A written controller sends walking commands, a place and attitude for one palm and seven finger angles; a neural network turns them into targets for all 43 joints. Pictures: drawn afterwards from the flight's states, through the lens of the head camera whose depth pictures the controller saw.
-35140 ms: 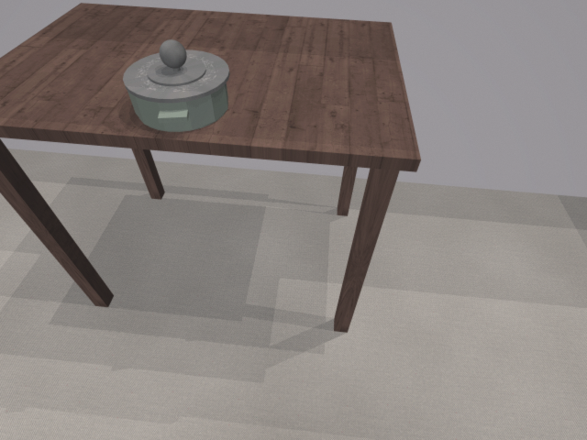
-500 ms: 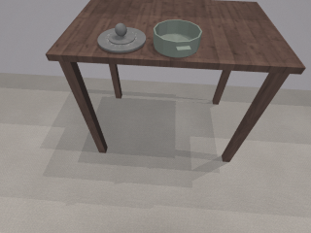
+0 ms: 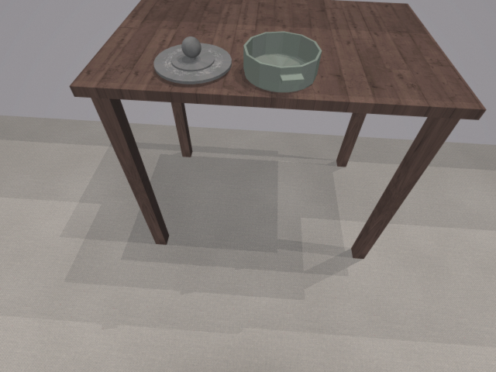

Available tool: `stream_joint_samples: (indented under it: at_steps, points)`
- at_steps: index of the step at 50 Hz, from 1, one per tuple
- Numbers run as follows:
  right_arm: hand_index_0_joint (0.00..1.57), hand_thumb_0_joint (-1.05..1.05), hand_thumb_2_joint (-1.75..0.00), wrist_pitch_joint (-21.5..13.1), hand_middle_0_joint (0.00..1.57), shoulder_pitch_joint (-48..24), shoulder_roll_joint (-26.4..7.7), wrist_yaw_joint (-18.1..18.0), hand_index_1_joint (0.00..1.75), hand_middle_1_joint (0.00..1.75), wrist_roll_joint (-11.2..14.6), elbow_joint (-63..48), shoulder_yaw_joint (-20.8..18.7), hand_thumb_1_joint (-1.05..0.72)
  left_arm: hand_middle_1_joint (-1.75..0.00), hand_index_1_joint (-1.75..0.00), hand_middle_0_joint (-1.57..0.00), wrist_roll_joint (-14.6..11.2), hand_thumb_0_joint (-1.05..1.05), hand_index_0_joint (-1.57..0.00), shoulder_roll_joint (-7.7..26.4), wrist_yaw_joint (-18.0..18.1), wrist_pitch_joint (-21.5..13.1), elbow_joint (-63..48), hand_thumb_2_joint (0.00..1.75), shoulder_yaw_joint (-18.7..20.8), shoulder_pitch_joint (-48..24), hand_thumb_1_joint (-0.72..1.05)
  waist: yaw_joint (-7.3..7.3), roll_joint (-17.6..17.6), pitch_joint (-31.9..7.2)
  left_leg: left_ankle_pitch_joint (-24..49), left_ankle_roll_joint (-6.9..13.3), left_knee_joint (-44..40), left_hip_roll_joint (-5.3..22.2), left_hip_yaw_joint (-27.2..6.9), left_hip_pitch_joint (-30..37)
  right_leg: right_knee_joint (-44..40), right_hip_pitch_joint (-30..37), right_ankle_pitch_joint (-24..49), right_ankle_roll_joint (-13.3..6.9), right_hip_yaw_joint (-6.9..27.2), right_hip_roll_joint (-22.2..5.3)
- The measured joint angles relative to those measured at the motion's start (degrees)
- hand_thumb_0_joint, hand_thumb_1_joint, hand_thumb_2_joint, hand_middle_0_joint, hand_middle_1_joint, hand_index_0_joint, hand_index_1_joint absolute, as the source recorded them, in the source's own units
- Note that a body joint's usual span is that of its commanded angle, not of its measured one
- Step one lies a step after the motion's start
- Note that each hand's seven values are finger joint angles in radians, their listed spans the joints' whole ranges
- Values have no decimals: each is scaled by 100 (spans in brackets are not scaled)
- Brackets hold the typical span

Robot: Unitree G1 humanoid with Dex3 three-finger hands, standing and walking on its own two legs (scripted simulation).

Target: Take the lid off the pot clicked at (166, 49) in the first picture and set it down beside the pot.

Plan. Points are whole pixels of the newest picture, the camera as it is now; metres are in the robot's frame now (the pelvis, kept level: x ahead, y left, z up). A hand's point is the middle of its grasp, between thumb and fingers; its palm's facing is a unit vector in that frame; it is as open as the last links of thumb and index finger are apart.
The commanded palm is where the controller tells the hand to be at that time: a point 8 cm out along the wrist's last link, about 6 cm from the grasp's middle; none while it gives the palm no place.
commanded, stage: look to check the result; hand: left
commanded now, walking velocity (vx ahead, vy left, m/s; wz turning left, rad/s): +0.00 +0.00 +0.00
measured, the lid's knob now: (191, 47) +0.83 +0.19 +0.11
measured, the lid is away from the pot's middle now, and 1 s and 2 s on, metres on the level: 0.23 0.23 0.23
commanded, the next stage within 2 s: stand and wait in 0.28 s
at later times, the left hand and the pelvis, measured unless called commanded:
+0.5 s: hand out of the picture +0.00 +0.17 -0.18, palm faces +0.04 -0.98 -0.19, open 7.4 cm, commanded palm none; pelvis +0.00 +0.00 +0.00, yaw +0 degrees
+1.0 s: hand out of the picture +0.00 +0.16 -0.18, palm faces +0.04 -0.98 -0.18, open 7.4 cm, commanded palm none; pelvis +0.00 +0.00 +0.00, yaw +0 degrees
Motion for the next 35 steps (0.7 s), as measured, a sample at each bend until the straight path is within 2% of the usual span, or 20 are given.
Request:
stream_joint_samples:
  at_steps: [35]
  points:
    - [19, 0, -90, -14, 20, -15, -21, -7, 30, 30, 9, 35, 9, -91, -30, -30, -20, -1, 1, -19, 0, 5, -12, -18, 90, -4, 42, 91, 5, -15, -22, 19, -7, -77, 2, 22, 91, -55, 73, 14, -2, 20, 3]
